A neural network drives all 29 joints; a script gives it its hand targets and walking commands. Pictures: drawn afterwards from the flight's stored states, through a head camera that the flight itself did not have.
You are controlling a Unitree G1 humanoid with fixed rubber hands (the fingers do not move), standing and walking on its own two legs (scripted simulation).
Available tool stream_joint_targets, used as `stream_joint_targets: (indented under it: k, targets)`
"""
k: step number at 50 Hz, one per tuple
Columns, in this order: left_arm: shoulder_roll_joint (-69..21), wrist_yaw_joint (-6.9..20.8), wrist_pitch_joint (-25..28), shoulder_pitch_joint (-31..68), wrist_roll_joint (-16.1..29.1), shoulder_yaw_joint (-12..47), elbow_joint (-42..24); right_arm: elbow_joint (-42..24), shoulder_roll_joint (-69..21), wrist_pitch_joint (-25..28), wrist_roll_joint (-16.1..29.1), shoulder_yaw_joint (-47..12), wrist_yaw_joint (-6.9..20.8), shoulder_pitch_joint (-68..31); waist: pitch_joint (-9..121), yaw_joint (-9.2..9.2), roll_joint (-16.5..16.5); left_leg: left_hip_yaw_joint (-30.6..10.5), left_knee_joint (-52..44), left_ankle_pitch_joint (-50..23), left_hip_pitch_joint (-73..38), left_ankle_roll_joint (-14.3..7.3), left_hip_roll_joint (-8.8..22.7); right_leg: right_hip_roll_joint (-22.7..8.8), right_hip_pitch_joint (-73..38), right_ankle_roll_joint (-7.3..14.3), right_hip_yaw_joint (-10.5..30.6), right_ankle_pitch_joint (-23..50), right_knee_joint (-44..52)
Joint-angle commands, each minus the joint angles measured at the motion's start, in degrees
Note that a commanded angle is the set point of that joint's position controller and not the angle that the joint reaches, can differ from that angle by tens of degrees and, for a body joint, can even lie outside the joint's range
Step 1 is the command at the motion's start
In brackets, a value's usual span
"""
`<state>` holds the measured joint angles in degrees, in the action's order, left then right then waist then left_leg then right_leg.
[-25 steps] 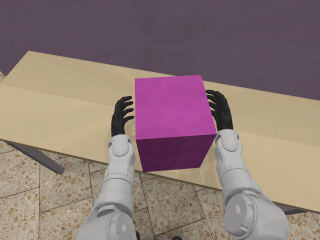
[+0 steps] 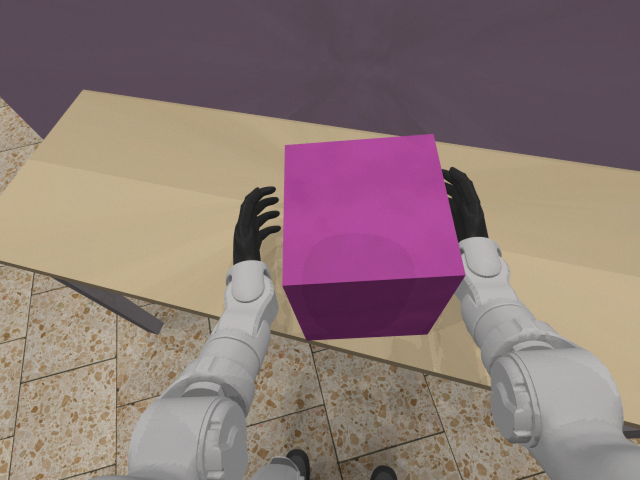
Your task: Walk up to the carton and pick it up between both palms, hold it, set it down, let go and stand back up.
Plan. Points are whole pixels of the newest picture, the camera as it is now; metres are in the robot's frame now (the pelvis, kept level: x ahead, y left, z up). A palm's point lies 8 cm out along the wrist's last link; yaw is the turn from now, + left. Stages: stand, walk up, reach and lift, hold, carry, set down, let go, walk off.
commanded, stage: set down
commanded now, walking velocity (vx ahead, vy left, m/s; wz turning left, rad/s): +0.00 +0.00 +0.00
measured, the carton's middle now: (362, 248) +0.41 +0.02 -0.01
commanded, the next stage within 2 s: none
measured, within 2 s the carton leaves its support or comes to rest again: neither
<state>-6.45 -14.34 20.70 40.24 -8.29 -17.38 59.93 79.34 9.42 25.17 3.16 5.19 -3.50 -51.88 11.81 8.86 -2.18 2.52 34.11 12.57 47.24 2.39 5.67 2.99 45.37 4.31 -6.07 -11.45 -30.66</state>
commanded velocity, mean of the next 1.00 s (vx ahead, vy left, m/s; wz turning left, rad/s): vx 0.00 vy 0.00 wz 0.00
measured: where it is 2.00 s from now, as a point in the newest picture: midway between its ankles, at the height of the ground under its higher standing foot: outside the picture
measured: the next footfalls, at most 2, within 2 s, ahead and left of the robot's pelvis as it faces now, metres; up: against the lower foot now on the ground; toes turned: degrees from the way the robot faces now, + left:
none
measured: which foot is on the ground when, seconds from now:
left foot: down 0.00-1.00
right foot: down 0.00-1.00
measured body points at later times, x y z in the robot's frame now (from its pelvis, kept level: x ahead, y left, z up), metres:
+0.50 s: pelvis -0.01 -0.01 +0.00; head +0.09 +0.01 +0.44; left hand +0.33 +0.19 -0.01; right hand +0.40 -0.18 +0.00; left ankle +0.01 +0.15 -0.72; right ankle +0.01 -0.08 -0.72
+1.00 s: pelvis -0.03 -0.02 +0.00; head +0.02 -0.01 +0.45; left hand +0.29 +0.16 +0.01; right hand +0.35 -0.19 +0.00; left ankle +0.01 +0.15 -0.72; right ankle +0.01 -0.08 -0.72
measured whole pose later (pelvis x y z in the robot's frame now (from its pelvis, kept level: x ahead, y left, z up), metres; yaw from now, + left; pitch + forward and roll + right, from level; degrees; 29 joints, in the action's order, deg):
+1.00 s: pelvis -0.03 -0.02 +0.00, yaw +1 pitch +11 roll +1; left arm -4.1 -15.2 11.0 20.4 -0.4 -2.8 41.3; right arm 61.2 15.7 23.4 15.2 -3.0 4.5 -26.8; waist 4.8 6.3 1.5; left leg 0.8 33.5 11.3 32.9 3.4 3.8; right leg 2.8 33.4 4.9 -3.3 -13.2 -35.6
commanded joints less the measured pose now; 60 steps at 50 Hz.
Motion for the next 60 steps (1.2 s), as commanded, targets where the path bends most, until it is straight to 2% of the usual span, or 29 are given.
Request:
stream_joint_targets:
  k: [1,5,10,14,15,19,20,24,27,29,31,32,36,37,39,40,41,44,45,46,48,49,50,51,52,55,57,58,60]
  targets:
    - [2.28,1.10,4.04,16.76,3.08,4.17,-9.25,-9.71,6.16,5.76,2.59,-2.79,-0.26,-26.89,48.77,-0.93,7.69,0.58,2.75,-29.57,-12.39,0.74,-5.75,1.72,-35.92,-3.78,5.81,42.09,-5.19]
    - [2.64,2.35,3.66,9.54,4.37,5.90,-11.88,-4.46,12.10,7.65,5.10,-4.38,0.09,-23.09,45.82,-5.35,11.17,-0.82,3.28,-30.96,-11.92,0.92,-5.33,2.10,-39.45,-4.87,5.32,51.46,-7.27]
    - [2.80,3.73,3.01,3.94,5.20,7.53,-18.88,-7.88,12.85,10.31,7.40,-6.07,1.36,-15.99,41.52,-5.39,14.29,-1.25,1.08,-29.67,-12.67,0.09,-4.90,0.33,-41.31,-6.97,5.31,55.64,-6.03]
    - [2.57,3.35,2.71,-1.77,5.19,9.48,-26.23,-12.57,14.23,11.41,11.41,-7.38,3.94,-9.72,39.75,-5.31,11.22,-1.38,1.21,-29.56,-13.73,-0.21,-5.21,0.84,-40.50,-6.01,5.83,46.85,-3.99]
    - [3.49,3.25,2.61,-0.73,3.40,7.85,-25.03,-14.31,12.01,11.59,12.33,-10.71,4.16,-10.87,37.70,-2.35,10.82,-0.38,0.96,-29.50,-13.01,-0.40,-4.97,0.14,-40.41,-6.35,6.33,48.52,-4.55]
    - [3.74,2.68,2.63,-2.00,4.16,10.86,-29.56,-18.32,13.25,11.47,13.19,-9.18,5.97,-5.21,35.64,-4.17,7.59,-0.36,0.93,-26.56,-14.18,-0.55,-4.49,0.41,-34.77,-4.97,6.22,35.86,-1.89]
    - [4.51,2.64,2.02,-0.61,4.39,10.14,-27.92,-18.77,12.56,10.90,14.09,-10.46,6.29,-6.50,35.06,-2.28,8.18,-0.25,0.12,-23.28,-12.84,-1.00,-5.19,-0.62,-34.10,-5.14,7.15,32.44,-1.16]
    - [3.51,1.36,-0.16,-5.30,4.20,11.90,-34.54,-21.32,13.49,9.93,15.96,-11.27,7.79,1.19,30.41,-1.54,2.47,-0.30,-0.30,-23.66,-20.19,-0.76,-4.41,-0.07,-28.81,-3.69,6.59,23.62,0.54]
    - [3.56,1.89,-1.57,-2.95,5.82,13.68,-30.64,-22.31,13.71,8.35,14.30,-7.98,8.07,0.93,27.26,-4.77,2.98,-0.89,-1.55,-14.82,-18.52,-1.03,-4.77,-1.33,-27.14,-3.39,7.34,12.69,2.23]
    - [4.57,1.23,-2.10,-1.56,6.11,13.17,-31.83,-27.50,12.72,8.17,14.25,-8.54,7.89,0.14,31.86,-2.72,3.29,-0.39,-1.47,-13.01,-18.67,-1.20,-4.87,-0.91,-26.01,-2.80,6.94,8.17,1.99]
    - [3.54,0.57,-3.08,-2.89,7.90,15.34,-34.13,-27.28,15.21,7.13,12.64,-5.21,7.92,2.57,31.65,-4.69,4.80,-0.92,-1.74,-12.39,-19.92,-1.01,-4.44,-0.48,-24.95,-2.27,5.94,5.30,2.14]
    - [4.78,0.13,-3.35,-4.29,6.91,13.74,-32.51,-27.53,14.36,6.33,13.23,-6.64,8.21,3.11,29.29,-2.42,5.49,-0.11,-1.86,-12.09,-20.10,-1.32,-4.61,-0.72,-25.71,-2.65,6.94,4.93,2.61]
    - [2.01,0.52,-5.74,-9.45,8.02,15.76,-31.20,-26.07,14.45,4.27,12.13,-6.13,7.37,8.71,22.90,-4.90,9.05,-0.99,-3.11,-9.13,-20.64,-1.70,-4.25,-1.27,-28.45,-2.30,7.73,1.12,3.40]
    - [4.76,0.57,-5.70,1.67,8.43,14.19,-27.07,-26.26,14.67,2.55,9.64,-2.38,7.21,1.06,23.81,-5.41,9.53,-0.40,-3.19,-3.33,-16.45,-1.89,-4.86,-1.94,-25.72,-2.19,8.55,-8.31,4.45]
    - [5.60,-0.67,-5.56,0.16,9.09,14.74,-29.99,-28.61,14.76,2.27,10.39,-4.68,6.98,0.17,23.33,-3.48,9.73,0.26,-3.43,-2.70,-17.32,-2.01,-4.59,-1.55,-27.63,-2.26,8.02,-5.48,3.15]
    - [3.18,-0.90,-5.80,-4.00,8.84,16.53,-32.73,-27.45,15.36,2.96,10.57,-3.28,7.63,5.48,23.68,-5.52,8.25,-1.17,-3.94,-4.90,-21.28,-1.63,-4.03,-1.25,-27.23,-2.08,7.20,-2.48,3.21]
    - [4.08,-1.58,-6.00,-4.37,7.41,15.73,-32.49,-28.50,14.58,2.24,11.00,-3.60,7.80,3.74,24.21,-3.21,7.92,-0.71,-4.17,-5.59,-19.58,-1.90,-4.42,-0.86,-27.71,-1.65,7.36,-1.58,3.24]
    - [2.67,-1.15,-7.34,-6.55,7.98,17.57,-30.69,-27.58,15.89,1.84,11.14,-4.36,8.29,5.09,18.81,-4.09,8.70,-1.10,-4.24,-4.63,-20.30,-1.48,-4.29,-0.90,-27.17,-1.26,6.74,-2.93,3.42]
    - [4.38,-0.66,-7.25,-4.44,7.20,14.96,-25.17,-28.25,12.36,0.89,10.63,-6.89,8.54,4.06,14.65,-2.27,12.91,-0.44,-4.25,-1.31,-17.05,-2.54,-4.44,-2.43,-28.09,-2.10,9.82,-9.32,4.88]
    - [7.02,-0.64,-7.82,3.57,8.85,13.58,-24.36,-26.96,12.30,-0.83,10.59,-6.64,8.24,-1.29,15.67,-1.08,11.93,1.34,-3.42,1.06,-12.86,-3.11,-5.25,-3.55,-29.41,-2.39,11.75,-13.71,4.03]
    - [4.96,-0.81,-6.53,-5.20,7.12,12.72,-28.73,-25.29,10.78,0.43,11.97,-8.03,8.15,7.68,14.83,-0.31,13.02,0.15,-4.29,-2.54,-16.47,-3.11,-4.62,-4.22,-32.84,-2.27,11.73,-7.54,4.04]
    - [4.35,-1.56,-6.28,-4.36,7.13,14.83,-31.86,-25.41,12.11,1.40,13.22,-7.38,7.69,7.64,17.43,-1.33,8.54,-0.09,-4.30,-2.77,-17.00,-1.56,-5.19,-4.52,-34.69,-2.19,11.51,-5.04,4.31]
    - [2.54,-1.00,-5.76,-15.66,7.08,16.92,-36.58,-25.37,11.14,2.04,13.84,-8.16,8.11,17.71,17.50,-3.62,9.41,-1.69,-4.14,-9.81,-21.22,-1.78,-4.89,-2.89,-37.24,-1.98,9.76,3.79,3.27]
    - [5.85,-0.89,-5.66,-8.61,7.16,15.01,-35.91,-29.73,12.82,3.08,13.11,-6.45,7.71,9.39,19.82,-2.30,7.49,-0.50,-4.13,-6.78,-18.80,-1.72,-5.59,-3.76,-36.71,-2.25,10.63,1.80,3.35]
    - [3.08,-0.65,-5.52,-14.17,6.72,16.97,-37.19,-27.43,12.40,3.52,14.21,-7.07,7.92,15.43,18.56,-4.83,7.34,-1.15,-4.26,-9.42,-22.93,-1.59,-5.71,-3.28,-36.06,-2.31,9.81,5.97,3.85]
    - [5.17,0.86,-6.38,-17.97,6.29,15.20,-35.49,-29.13,13.57,4.48,13.59,-5.87,7.87,17.93,14.49,-5.43,7.91,-1.71,-5.84,-10.37,-23.59,-2.85,-6.27,-4.29,-39.03,-2.59,10.62,13.88,4.39]
    - [4.67,1.29,-6.14,-28.90,6.86,16.93,-42.46,-31.25,13.88,5.62,15.52,-8.55,7.97,27.70,12.49,-6.35,8.90,-1.85,-6.20,-10.82,-25.99,-1.89,-6.59,-4.92,-44.80,-3.64,12.05,15.80,4.79]
    - [7.04,1.77,-5.38,-18.07,6.75,16.36,-38.36,-30.69,12.88,5.56,13.98,-7.40,7.21,18.30,9.57,-6.95,6.77,-1.45,-7.12,-4.80,-22.46,-1.88,-6.82,-5.88,-41.94,-4.27,12.40,11.07,4.78]
    - [7.55,2.29,-4.97,-21.24,7.82,16.94,-40.89,-33.65,11.90,6.05,13.26,-6.95,7.26,21.67,9.10,-7.31,7.50,-1.48,-8.31,-5.04,-23.88,-2.86,-6.53,-5.97,-42.82,-4.31,12.31,11.90,5.17]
